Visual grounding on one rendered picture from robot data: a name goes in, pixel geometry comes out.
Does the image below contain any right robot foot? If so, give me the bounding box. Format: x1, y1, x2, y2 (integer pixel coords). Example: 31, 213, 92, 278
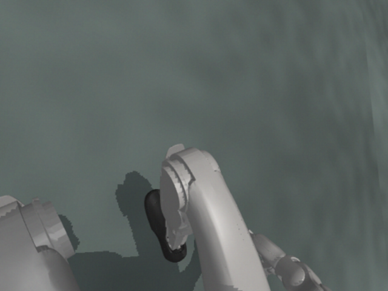
144, 189, 187, 263

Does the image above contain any right robot hand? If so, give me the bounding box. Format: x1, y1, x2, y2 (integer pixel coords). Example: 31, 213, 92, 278
248, 229, 287, 278

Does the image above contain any right robot arm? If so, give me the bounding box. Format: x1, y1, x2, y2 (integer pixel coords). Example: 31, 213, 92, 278
275, 255, 332, 291

